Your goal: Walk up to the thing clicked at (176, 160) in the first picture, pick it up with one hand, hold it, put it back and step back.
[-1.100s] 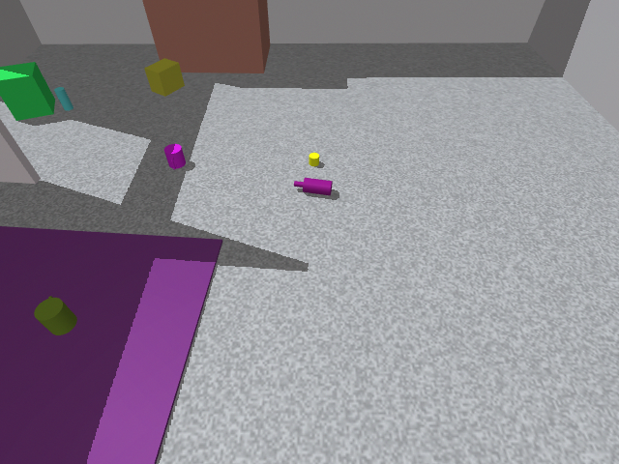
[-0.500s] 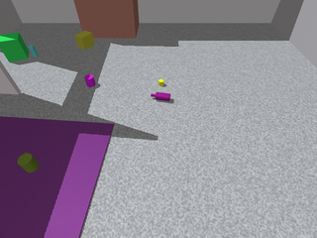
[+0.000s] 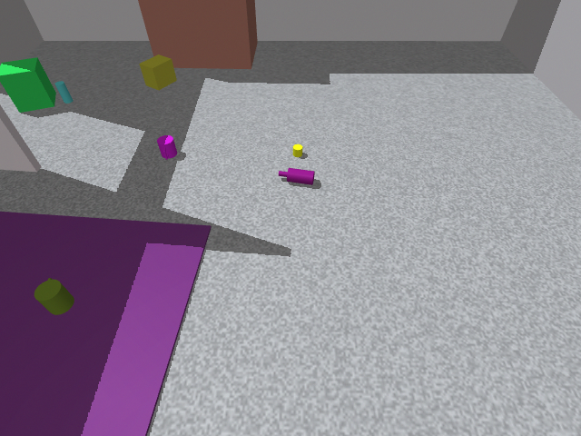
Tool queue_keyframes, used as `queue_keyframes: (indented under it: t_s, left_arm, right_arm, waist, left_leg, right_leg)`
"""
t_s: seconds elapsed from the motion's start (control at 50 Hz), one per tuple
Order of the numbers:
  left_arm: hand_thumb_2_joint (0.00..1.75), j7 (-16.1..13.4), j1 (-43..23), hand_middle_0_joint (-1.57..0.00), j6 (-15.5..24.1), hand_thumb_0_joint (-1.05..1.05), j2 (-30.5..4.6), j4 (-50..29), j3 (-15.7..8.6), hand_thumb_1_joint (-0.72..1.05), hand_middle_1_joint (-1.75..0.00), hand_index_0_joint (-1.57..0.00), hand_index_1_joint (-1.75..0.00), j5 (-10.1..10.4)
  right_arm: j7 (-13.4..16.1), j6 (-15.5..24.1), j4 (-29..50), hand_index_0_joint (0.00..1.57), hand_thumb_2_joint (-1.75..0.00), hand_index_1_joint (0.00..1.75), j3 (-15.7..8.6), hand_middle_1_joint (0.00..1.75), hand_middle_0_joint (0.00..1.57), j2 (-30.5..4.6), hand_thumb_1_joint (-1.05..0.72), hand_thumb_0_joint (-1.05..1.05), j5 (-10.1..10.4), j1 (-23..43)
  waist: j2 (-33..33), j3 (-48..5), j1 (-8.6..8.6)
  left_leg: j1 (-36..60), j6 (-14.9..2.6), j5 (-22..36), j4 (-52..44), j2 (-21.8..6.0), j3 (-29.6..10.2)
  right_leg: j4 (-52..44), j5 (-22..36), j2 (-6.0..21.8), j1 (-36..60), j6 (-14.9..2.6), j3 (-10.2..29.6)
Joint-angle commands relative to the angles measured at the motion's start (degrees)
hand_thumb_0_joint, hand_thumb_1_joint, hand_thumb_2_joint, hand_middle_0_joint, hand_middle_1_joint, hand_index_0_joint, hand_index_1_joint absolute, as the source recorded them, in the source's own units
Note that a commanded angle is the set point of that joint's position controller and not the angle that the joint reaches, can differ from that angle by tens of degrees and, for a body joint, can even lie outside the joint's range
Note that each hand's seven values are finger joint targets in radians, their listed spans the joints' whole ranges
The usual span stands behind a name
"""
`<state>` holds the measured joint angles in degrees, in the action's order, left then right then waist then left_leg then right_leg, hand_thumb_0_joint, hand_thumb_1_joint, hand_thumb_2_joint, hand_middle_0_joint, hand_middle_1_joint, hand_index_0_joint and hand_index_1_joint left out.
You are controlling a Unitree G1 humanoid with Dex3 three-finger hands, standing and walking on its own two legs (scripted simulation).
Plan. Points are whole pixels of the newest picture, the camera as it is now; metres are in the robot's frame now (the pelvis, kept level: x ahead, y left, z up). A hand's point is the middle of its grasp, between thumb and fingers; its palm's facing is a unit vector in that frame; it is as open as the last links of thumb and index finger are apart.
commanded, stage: stand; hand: left
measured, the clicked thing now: (166, 148) +1.68 +0.68 -0.73
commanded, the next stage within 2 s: walk up in 0.02 s
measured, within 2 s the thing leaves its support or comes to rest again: neither
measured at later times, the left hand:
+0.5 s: hand out of the picture +0.17 +0.42 -0.18, palm faces +0.33 -0.90 -0.29, open 7.4 cm
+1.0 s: hand (71, 308) +0.36 +0.40 -0.11, palm faces +0.68 -0.59 -0.42, open 7.4 cm
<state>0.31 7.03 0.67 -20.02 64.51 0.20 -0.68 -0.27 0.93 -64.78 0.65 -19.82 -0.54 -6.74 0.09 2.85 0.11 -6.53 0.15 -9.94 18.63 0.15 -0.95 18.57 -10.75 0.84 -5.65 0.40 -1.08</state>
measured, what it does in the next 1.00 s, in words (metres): walks ahead, turning left: left foot, then right foot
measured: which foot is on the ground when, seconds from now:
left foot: down 0.00-0.06, up 0.08-0.36, down 0.38-0.86, up 0.88-1.00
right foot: down 0.00-0.38, up 0.40-0.82, down 0.84-1.00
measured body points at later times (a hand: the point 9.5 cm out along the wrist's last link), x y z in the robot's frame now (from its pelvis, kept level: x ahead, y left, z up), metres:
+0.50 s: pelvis +0.14 +0.10 -0.03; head +0.10 +0.14 +0.41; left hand +0.15 +0.46 -0.16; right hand +0.34 -0.21 -0.09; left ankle +0.13 +0.23 -0.75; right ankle +0.09 -0.07 -0.68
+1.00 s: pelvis +0.50 +0.13 -0.01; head +0.52 +0.11 +0.44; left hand +0.33 +0.43 -0.08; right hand +0.82 -0.05 -0.13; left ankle +0.34 +0.18 -0.63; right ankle +0.56 +0.06 -0.75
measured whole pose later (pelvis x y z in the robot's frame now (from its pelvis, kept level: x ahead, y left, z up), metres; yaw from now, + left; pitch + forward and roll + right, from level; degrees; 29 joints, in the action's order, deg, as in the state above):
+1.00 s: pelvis +0.50 +0.13 -0.01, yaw +45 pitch +0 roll +3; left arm 5.8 10.2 2.2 -23.9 48.1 -4.8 -2.0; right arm 0.8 3.0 -56.5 -3.6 -29.6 -0.2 -13.5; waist 1.0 -0.2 5.0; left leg -26.3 -3.4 -20.2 73.4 -1.0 1.8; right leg 33.3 -18.1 5.2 -14.9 -1.3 -7.3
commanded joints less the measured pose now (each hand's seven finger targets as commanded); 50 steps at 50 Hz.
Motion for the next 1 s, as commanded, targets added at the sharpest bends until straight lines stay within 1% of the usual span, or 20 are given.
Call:
queue_keyframes:
  t_s: [0.0,0.04,0.06,0.08,0.2,0.3,0.34,0.36,0.38,0.4,0.42,0.48,0.52,0.76,0.8,0.82,0.84,0.86,0.88,0.98]
  left_arm:
    - [0.90,1.68,-1.97,-0.20,2.12,0.00,-20.29,-7.86,-8.35,0.90,-0.30,-0.20,-0.30,-0.65]
    - [0.90,2.25,6.20,-0.20,2.66,0.00,-22.63,-7.35,-9.82,0.90,-0.30,-0.20,-0.30,-1.22]
    - [0.90,2.07,6.58,-0.20,2.76,0.00,-23.00,-8.37,-10.14,0.90,-0.30,-0.20,-0.30,-0.93]
    - [0.90,2.24,1.90,-0.20,2.85,0.00,-21.34,-11.17,-9.72,0.90,-0.30,-0.20,-0.30,-0.96]
    - [0.90,4.18,-12.22,-0.20,3.99,0.00,-21.72,-16.58,-9.85,0.90,-0.30,-0.20,-0.30,-1.96]
    - [0.90,4.88,-12.11,-0.20,2.60,0.00,-21.70,-15.41,-9.95,0.90,-0.30,-0.20,-0.30,-2.19]
    - [0.90,5.18,-10.09,-0.20,1.87,0.00,-17.90,-15.12,-8.62,0.90,-0.30,-0.20,-0.30,-2.46]
    - [0.90,5.62,-10.05,-0.20,1.61,0.00,-14.60,-15.95,-7.01,0.90,-0.30,-0.20,-0.30,-2.03]
    - [0.90,6.45,-12.02,-0.20,1.45,0.00,-10.70,-18.13,-5.73,0.90,-0.30,-0.20,-0.30,-1.77]
    - [0.90,6.83,-13.30,-0.20,2.03,0.00,-13.68,-21.11,-5.42,0.90,-0.30,-0.20,-0.30,-0.86]
    - [0.90,6.41,-14.64,-0.20,2.32,0.00,-17.04,-20.80,-5.41,0.90,-0.30,-0.20,-0.30,-1.38]
    - [0.90,6.66,-8.28,-0.20,2.17,0.00,-18.25,-15.95,-6.45,0.90,-0.30,-0.20,-0.30,0.44]
    - [0.90,7.02,-5.67,-0.20,0.81,0.00,-19.09,-15.61,-7.25,0.90,-0.30,-0.20,-0.30,0.38]
    - [0.90,8.10,-15.32,-0.20,0.70,0.00,-15.62,-24.40,-8.39,0.90,-0.30,-0.20,-0.30,-0.87]
    - [0.90,7.31,-0.75,-0.20,0.99,0.00,-16.79,-20.36,-9.97,0.90,-0.30,-0.20,-0.30,-0.60]
    - [0.90,6.19,10.38,-0.20,1.93,0.00,-21.49,-16.62,-11.68,0.90,-0.30,-0.20,-0.30,-0.97]
    - [0.90,5.09,18.62,-0.20,2.35,0.00,-26.31,-14.80,-13.23,0.90,-0.30,-0.20,-0.30,-1.90]
    - [0.90,4.47,11.85,-0.20,2.48,0.00,-29.72,-17.11,-13.04,0.90,-0.30,-0.20,-0.30,-1.68]
    - [0.90,4.22,3.73,-0.20,2.32,0.00,-28.66,-19.90,-12.81,0.90,-0.30,-0.20,-0.30,-0.95]
    - [0.90,3.56,-0.06,-0.20,3.35,0.00,-16.35,-20.48,-8.86,0.90,-0.30,-0.20,-0.30,-0.83]
  right_arm:
    - [-1.74,1.52,8.14,0.20,-0.90,0.30,-5.77,0.30,0.20,-18.20,-0.90,0.00,0.46,2.41]
    - [-2.91,1.69,13.23,0.20,-0.90,0.30,-4.12,0.30,0.20,-15.14,-0.90,0.00,-0.60,13.47]
    - [-2.97,1.82,14.74,0.20,-0.90,0.30,-4.27,0.30,0.20,-13.35,-0.90,0.00,-1.11,16.34]
    - [-3.33,1.70,15.26,0.20,-0.90,0.30,-5.27,0.30,0.20,-15.43,-0.90,0.00,-1.57,15.21]
    - [-7.50,-0.02,11.81,0.20,-0.90,0.30,-7.61,0.30,0.20,-18.05,-0.90,0.00,0.17,2.97]
    - [-6.74,0.37,9.85,0.20,-0.90,0.30,-8.04,0.30,0.20,-16.85,-0.90,0.00,0.11,-3.02]
    - [-4.91,0.42,6.92,0.20,-0.90,0.30,-9.41,0.30,0.20,-19.80,-0.90,0.00,-0.14,-12.12]
    - [-3.90,0.65,6.08,0.20,-0.90,0.30,-10.23,0.30,0.20,-22.65,-0.90,0.00,-0.31,-17.30]
    - [-3.23,0.74,5.81,0.20,-0.90,0.30,-11.28,0.30,0.20,-28.30,-0.90,0.00,-0.76,-22.06]
    - [-3.19,1.23,9.48,0.20,-0.90,0.30,-10.66,0.30,0.20,-31.43,-0.90,0.00,1.40,-15.67]
    - [-2.71,1.58,11.08,0.20,-0.90,0.30,-11.01,0.30,0.20,-31.82,-0.90,0.00,1.64,-8.96]
    - [-1.52,4.34,13.34,0.20,-0.90,0.30,-7.92,0.30,0.20,-25.51,-0.90,0.00,0.71,-2.10]
    - [-1.04,4.82,14.18,0.20,-0.90,0.30,-7.08,0.30,0.20,-24.36,-0.90,0.00,1.42,-0.52]
    - [1.78,5.81,14.94,0.20,-0.90,0.30,-8.05,0.30,0.20,-24.41,-0.90,0.00,-0.20,-8.04]
    - [2.56,5.46,16.68,0.20,-0.90,0.30,-8.27,0.30,0.20,-24.20,-0.90,0.00,-1.09,-2.69]
    - [2.69,5.48,17.13,0.20,-0.90,0.30,-6.72,0.30,0.20,-19.12,-0.90,0.00,-1.45,-4.09]
    - [2.58,5.65,18.48,0.20,-0.90,0.30,-4.64,0.30,0.20,-12.48,-0.90,0.00,-1.44,-5.16]
    - [3.09,5.38,18.08,0.20,-0.90,0.30,-5.63,0.30,0.20,-15.65,-0.90,0.00,-0.25,-10.47]
    - [3.32,4.84,15.64,0.20,-0.90,0.30,-6.49,0.30,0.20,-19.73,-0.90,0.00,-1.03,-10.24]
    - [-0.02,3.17,11.91,0.20,-0.90,0.30,-5.73,0.30,0.20,-18.26,-0.90,0.00,1.37,-10.55]
  waist:
    - [-1.11,-7.29,4.47]
    - [-9.15,-1.07,11.07]
    - [-17.52,-2.81,11.98]
    - [-12.11,-2.00,9.82]
    - [-8.92,-3.14,-0.40]
    - [-4.97,-3.07,-2.74]
    - [4.64,-5.77,-5.78]
    - [12.47,-3.21,-8.79]
    - [23.76,1.72,-10.01]
    - [19.43,4.58,-6.46]
    - [14.21,8.91,-3.23]
    - [5.52,2.44,2.80]
    - [7.52,-1.06,4.16]
    - [8.90,-2.23,1.99]
    - [8.02,-8.03,10.10]
    - [-3.46,-14.85,14.40]
    - [-21.25,-15.45,17.28]
    - [-26.87,-14.62,11.13]
    - [-23.07,-11.61,8.71]
    - [-14.63,1.30,2.63]
  left_leg:
    - [-17.85,-4.32,-20.04,-0.49,-5.34,-14.23]
    - [-45.40,1.13,-13.33,10.97,0.94,-0.10]
    - [-45.98,-0.80,-12.06,27.02,-1.93,1.05]
    - [-44.41,0.31,-11.76,33.29,-6.13,1.28]
    - [-25.78,1.02,-5.46,28.72,-10.45,3.53]
    - [-1.60,1.41,1.11,19.16,-5.07,12.95]
    - [7.34,-1.28,-9.97,18.08,-0.71,13.30]
    - [11.78,-4.18,-17.45,11.54,-1.07,7.35]
    - [13.27,-8.30,-39.12,-0.34,-12.53,-19.27]
    - [8.20,-15.60,-45.77,-16.90,-23.68,-49.33]
    - [-0.71,-17.74,-48.16,-21.61,-28.16,-54.21]
    - [-3.65,-10.67,-22.04,-11.44,-15.88,-23.98]
    - [-8.24,-9.03,-19.38,-11.52,-12.35,-17.36]
    - [-2.45,-9.74,0.44,-3.05,-13.17,-15.60]
    - [-7.54,-6.85,7.61,14.09,-12.01,-13.62]
    - [-18.21,-3.99,3.82,33.60,-5.17,-8.16]
    - [-35.83,-2.62,-22.83,51.85,1.67,-1.85]
    - [-44.07,-2.98,-24.56,60.61,5.20,1.39]
    - [-42.87,-3.95,-20.00,65.33,-1.15,-0.22]
    - [-29.00,-3.95,-1.99,50.96,-4.69,-0.97]
  right_leg:
    - [7.20,-21.29,3.54,12.39,-3.49,-0.91]
    - [-7.78,-34.96,15.21,26.63,-7.80,8.88]
    - [-14.56,-34.53,27.29,21.74,-11.52,19.59]
    - [-15.11,-31.34,30.67,16.87,-13.23,19.37]
    - [-13.10,-26.66,20.17,2.40,-9.66,-2.38]
    - [-0.43,-30.71,15.13,-12.46,-8.19,-10.85]
    - [19.83,-22.56,10.25,-15.84,-7.25,-14.04]
    - [36.72,-16.97,6.30,-23.47,-6.14,-15.85]
    - [53.61,-22.20,1.49,-38.41,-3.59,-11.09]
    - [55.21,-19.79,-1.30,-44.89,-2.63,-1.40]
    - [53.29,-19.16,3.30,-42.10,-3.07,4.26]
    - [46.21,-10.56,6.73,-29.98,-0.85,6.33]
    - [42.44,-6.21,5.92,-23.43,0.64,4.43]
    - [19.02,-4.18,5.46,-19.69,0.26,4.22]
    - [13.84,-4.05,6.27,-2.72,-1.88,5.84]
    - [12.42,-9.96,5.74,14.25,-2.12,7.59]
    - [4.85,-28.98,18.13,24.25,-0.86,22.59]
    - [-11.72,-38.20,26.56,23.96,-3.08,43.11]
    - [-14.23,-43.16,28.58,16.20,-5.49,45.50]
    - [-3.01,7.75,11.94,-2.22,1.60,2.96]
